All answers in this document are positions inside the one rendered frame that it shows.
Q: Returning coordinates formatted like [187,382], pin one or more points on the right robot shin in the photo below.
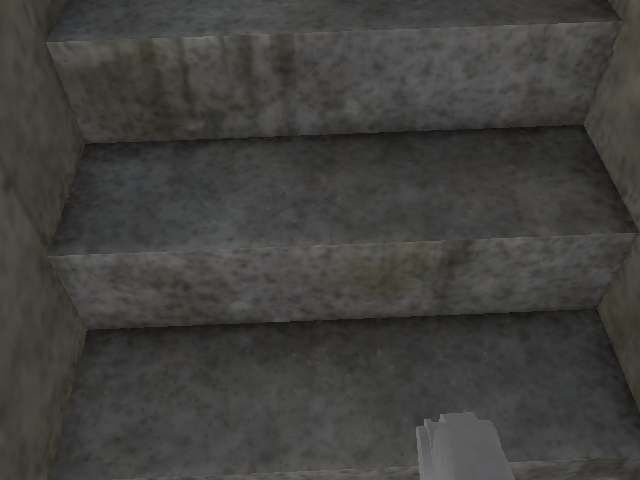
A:
[492,426]

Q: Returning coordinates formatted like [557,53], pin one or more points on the right robot thigh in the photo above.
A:
[460,447]

